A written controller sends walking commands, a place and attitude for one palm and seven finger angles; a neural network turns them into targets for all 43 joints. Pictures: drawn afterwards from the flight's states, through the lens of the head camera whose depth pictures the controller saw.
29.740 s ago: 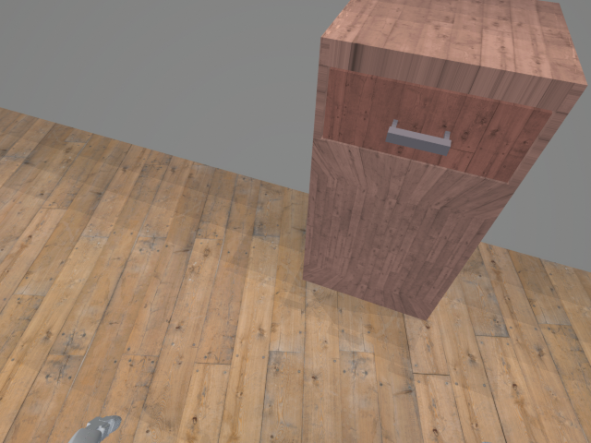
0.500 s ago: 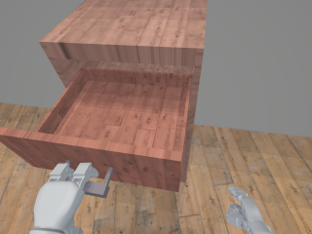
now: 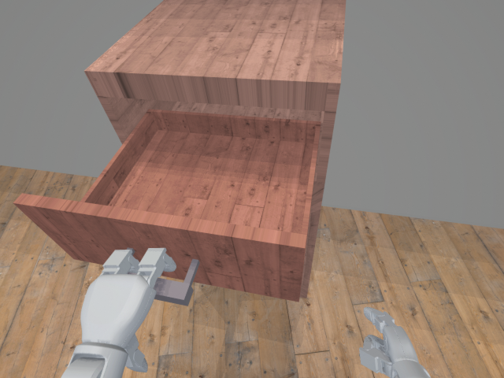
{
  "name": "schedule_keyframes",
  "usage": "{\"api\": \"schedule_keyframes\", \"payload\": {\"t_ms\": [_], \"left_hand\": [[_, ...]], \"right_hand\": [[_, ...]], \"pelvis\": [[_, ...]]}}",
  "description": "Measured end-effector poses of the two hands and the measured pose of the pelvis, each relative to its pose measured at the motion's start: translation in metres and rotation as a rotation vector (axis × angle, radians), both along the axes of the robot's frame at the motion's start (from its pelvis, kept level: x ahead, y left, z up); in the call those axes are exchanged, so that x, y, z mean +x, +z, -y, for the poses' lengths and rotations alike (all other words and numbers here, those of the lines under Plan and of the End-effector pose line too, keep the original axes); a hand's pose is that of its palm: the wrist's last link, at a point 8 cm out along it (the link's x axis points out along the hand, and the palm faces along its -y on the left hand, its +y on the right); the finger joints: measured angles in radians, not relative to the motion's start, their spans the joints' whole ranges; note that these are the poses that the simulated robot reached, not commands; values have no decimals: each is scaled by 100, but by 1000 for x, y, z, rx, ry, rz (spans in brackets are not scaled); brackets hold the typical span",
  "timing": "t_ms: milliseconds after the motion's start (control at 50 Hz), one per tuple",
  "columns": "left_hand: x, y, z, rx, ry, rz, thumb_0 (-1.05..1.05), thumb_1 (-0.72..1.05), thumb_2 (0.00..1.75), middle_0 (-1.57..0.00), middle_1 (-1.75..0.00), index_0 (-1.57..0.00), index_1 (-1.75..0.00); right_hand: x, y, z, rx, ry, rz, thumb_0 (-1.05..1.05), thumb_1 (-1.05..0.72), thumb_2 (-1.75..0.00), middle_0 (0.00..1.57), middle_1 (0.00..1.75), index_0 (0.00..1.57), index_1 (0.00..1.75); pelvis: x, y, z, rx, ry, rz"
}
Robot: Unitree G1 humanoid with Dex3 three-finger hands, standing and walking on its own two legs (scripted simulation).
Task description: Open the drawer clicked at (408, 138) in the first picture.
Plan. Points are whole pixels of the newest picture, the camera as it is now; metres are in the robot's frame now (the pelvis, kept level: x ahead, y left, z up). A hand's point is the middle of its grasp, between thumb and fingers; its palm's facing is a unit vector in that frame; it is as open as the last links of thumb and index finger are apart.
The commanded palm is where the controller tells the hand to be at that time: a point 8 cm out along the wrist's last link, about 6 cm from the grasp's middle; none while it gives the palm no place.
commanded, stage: lift the hand off the handle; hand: left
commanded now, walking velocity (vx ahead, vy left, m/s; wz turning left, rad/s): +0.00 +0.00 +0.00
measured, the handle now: (154, 273) +0.25 +0.19 +0.05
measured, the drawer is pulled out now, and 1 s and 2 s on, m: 0.28 0.28 0.28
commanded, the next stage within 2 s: draw the hand back to the body in 1.14 s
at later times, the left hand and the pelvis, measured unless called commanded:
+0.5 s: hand (99, 285) +0.20 +0.23 +0.11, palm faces +0.10 -0.16 -0.98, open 13.8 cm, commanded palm +0.17 +0.22 +0.17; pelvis +0.01 +0.03 +0.02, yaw +0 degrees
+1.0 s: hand (82, 244) +0.22 +0.22 +0.19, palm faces +0.22 -0.15 -0.96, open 13.8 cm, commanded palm +0.16 +0.21 +0.24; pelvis +0.01 +0.03 +0.03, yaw +0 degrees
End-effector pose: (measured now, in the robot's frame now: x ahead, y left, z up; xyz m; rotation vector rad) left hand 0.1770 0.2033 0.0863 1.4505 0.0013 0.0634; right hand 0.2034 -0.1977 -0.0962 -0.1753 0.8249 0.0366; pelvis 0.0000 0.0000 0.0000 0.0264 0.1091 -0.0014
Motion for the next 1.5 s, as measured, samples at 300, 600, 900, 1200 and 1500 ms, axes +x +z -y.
{"api": "schedule_keyframes", "payload": {"t_ms": [300,600,900,1200,1500], "left_hand": [[2,55,-29,-14,83,79,-1,-49,30,-35,-121,-34,-121],[3,91,-32,-44,9,98,-1,-49,30,-32,-120,-32,-120],[8,134,-17,-53,-35,167,-1,-49,30,-32,-120,-32,-120],[5,153,-16,-46,3,131,-1,-49,30,-31,-120,-32,-120],[-4,152,-27,17,1,75,-1,-49,30,-32,-120,-32,-120]], "right_hand": [[15,24,-3,-6,6,49,1,-91,-90,20,30,20,30],[33,42,-37,14,78,89,1,-91,-90,20,30,20,30],[30,44,-57,90,108,71,1,-91,-90,20,30,20,30],[30,55,-26,65,87,100,1,-91,-90,20,30,20,30],[17,45,-3,20,56,79,1,-91,-90,20,30,20,30]], "pelvis": [[8,12,-14,-14,-5,50],[13,20,-31,-34,0,84],[8,25,-36,-29,0,120],[-3,29,-17,-21,10,157],[1,28,-6,-22,18,143]]}}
